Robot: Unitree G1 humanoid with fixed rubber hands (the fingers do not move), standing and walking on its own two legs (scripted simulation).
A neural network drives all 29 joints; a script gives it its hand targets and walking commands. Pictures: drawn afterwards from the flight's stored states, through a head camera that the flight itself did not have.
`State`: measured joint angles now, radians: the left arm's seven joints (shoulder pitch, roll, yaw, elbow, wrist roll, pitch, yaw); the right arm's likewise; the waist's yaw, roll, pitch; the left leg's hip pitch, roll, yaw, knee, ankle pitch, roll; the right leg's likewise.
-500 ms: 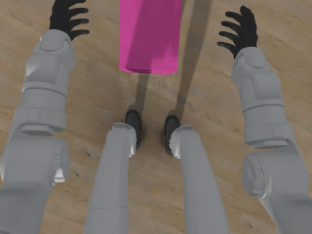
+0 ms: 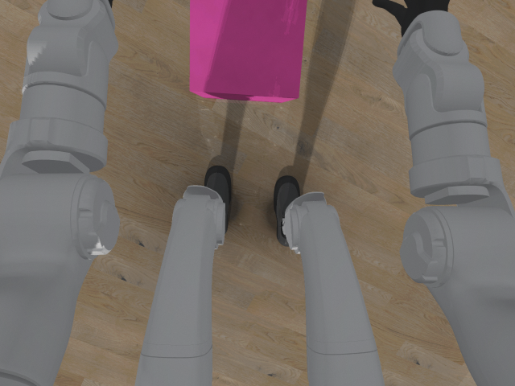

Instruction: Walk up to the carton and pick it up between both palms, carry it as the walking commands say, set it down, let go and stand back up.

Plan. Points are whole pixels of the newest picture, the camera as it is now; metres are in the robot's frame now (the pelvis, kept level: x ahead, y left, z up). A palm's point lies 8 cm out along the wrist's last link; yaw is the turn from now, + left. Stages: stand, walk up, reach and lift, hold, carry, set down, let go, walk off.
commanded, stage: reach and lift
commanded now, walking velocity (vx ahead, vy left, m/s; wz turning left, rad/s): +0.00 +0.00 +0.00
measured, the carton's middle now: (246, 42) +0.56 +0.03 -0.51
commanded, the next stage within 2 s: none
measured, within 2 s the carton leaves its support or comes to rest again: neither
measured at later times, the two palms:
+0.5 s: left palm (135, 22) +0.54 +0.21 -0.33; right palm (352, 44) +0.53 -0.14 -0.33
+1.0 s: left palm (161, 45) +0.53 +0.20 -0.46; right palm (341, 53) +0.54 -0.16 -0.44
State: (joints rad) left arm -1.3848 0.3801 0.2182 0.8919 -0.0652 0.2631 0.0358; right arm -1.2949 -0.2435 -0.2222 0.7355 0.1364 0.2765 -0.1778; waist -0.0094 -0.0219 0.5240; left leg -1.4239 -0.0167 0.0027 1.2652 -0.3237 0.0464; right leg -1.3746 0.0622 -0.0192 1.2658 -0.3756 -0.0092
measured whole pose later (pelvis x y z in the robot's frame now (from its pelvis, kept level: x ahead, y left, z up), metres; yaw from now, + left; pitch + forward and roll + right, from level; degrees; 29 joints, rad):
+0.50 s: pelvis -0.02 +0.01 -0.17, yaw -2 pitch +31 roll -5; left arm -1.47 0.45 0.08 0.81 -0.20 0.33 0.11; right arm -1.39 -0.29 -0.15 0.72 0.25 0.32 -0.24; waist 0.02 -0.01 0.53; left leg -1.97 -0.02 0.00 1.90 -0.47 0.07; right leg -1.90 0.06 -0.06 1.89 -0.54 0.01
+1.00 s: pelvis +0.00 +0.00 -0.27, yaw -3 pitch +31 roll -3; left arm -1.45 0.46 0.06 1.01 -0.21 0.18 0.10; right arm -1.45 -0.31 -0.09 0.98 0.29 0.16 -0.21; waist 0.02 -0.05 0.53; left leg -2.22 0.01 0.03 2.23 -0.55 0.07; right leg -2.17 0.08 -0.07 2.23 -0.61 -0.01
